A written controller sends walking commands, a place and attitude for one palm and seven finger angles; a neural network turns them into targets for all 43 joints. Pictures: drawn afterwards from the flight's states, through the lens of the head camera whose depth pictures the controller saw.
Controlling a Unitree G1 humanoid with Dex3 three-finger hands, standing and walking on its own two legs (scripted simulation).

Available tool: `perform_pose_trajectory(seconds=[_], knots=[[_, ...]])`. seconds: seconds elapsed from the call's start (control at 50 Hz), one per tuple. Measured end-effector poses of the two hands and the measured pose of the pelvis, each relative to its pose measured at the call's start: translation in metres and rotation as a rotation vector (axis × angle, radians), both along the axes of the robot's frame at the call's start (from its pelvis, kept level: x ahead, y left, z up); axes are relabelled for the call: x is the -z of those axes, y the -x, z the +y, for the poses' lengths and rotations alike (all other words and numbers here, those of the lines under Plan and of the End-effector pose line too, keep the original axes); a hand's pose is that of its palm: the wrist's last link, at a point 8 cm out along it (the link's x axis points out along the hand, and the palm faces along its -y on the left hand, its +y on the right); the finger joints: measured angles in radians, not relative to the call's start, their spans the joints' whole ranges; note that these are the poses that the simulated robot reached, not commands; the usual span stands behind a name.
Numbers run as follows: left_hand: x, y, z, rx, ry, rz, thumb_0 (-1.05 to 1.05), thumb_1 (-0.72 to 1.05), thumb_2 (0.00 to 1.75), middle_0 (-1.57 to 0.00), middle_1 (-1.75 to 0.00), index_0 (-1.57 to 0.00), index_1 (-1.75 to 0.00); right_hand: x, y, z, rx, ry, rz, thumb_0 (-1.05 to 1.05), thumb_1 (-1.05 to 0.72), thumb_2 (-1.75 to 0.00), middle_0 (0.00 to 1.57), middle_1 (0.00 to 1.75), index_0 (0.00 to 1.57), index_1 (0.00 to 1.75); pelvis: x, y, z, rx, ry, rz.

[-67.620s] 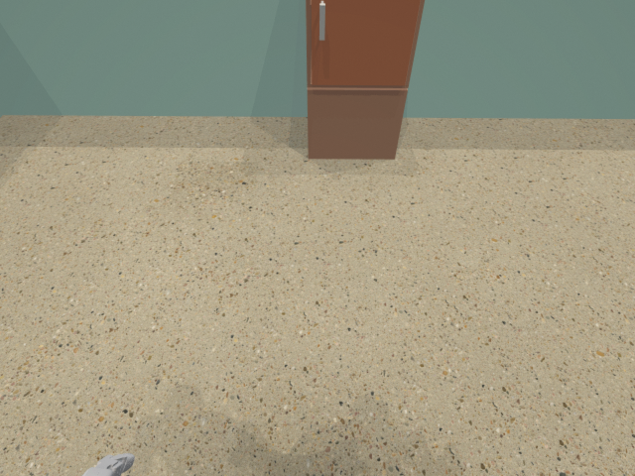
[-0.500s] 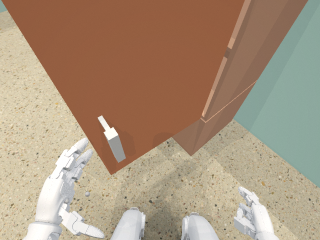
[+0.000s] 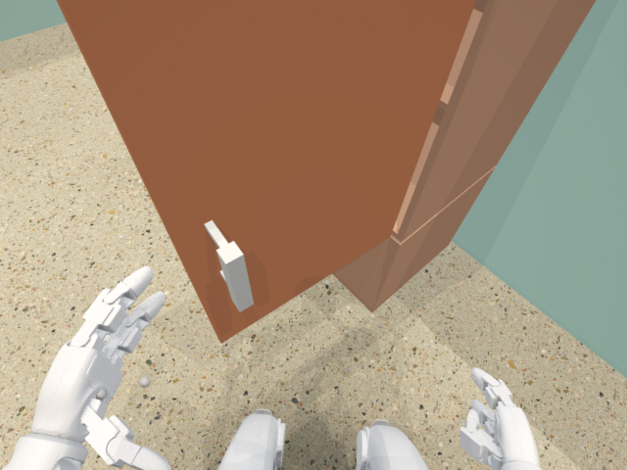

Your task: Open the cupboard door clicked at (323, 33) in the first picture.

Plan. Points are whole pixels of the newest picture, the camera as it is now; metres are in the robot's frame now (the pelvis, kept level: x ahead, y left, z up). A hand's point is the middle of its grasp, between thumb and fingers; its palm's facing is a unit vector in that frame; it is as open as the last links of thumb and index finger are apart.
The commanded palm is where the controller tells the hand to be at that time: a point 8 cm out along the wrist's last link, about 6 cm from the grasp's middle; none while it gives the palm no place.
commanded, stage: draw the hand back to the body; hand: left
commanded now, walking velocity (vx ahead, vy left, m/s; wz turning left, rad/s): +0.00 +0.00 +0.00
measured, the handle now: (228, 267) +0.35 +0.14 +0.06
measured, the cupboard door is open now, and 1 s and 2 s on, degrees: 85 85 85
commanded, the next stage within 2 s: step back with the hand held close in 1.42 s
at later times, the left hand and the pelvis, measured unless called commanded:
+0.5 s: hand (50, 338) +0.21 +0.24 +0.16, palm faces +0.20 -0.93 -0.32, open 15.3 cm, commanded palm +0.18 +0.29 +0.19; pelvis +0.04 +0.01 +0.08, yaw +1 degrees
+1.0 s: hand out of the picture +0.25 +0.26 +0.27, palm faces +0.43 -0.79 -0.43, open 9.6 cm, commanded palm +0.20 +0.30 +0.29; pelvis +0.07 +0.00 +0.12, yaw +0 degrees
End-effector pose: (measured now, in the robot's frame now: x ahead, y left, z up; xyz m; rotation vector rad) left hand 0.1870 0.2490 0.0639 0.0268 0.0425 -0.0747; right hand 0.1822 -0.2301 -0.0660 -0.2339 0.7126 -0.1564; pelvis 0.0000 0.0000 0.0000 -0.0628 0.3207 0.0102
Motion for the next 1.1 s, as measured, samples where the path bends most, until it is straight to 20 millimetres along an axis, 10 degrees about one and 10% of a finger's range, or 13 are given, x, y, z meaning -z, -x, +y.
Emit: perform_pose_trajectory(seconds=[0.42, 0.62, 1.1], knots=[[-0.096, 0.005, 0.030, -0.149, -0.179, 0.037, -0.01, -0.42, 0.34, -0.16, -0.30, -0.16, -0.30, -0.082, -0.014, 0.016, -0.008, 0.002, -0.090, 0.01, -0.90, -0.90, 0.20, 0.30, 0.20, 0.30, -0.067, -0.027, 0.012, -0.012, -0.009, -0.144], [-0.135, 0.007, 0.041, -0.418, -0.375, 0.155, -0.01, -0.12, 0.46, -0.17, -0.30, -0.17, -0.30, -0.097, -0.033, 0.027, -0.019, -0.036, -0.068, 0.01, -0.90, -0.90, 0.20, 0.30, 0.20, 0.30, -0.098, -0.049, 0.016, -0.011, -0.033, -0.222], [-0.243, -0.022, 0.047, -0.534, -0.473, -0.173, 0.01, 0.69, 0.81, -0.21, -0.31, -0.20, -0.30, -0.120, -0.066, 0.011, -0.076, -0.048, -0.082, 0.01, -0.90, -0.90, 0.20, 0.30, 0.20, 0.30, -0.128, -0.068, -0.001, 0.003, -0.056, -0.352]])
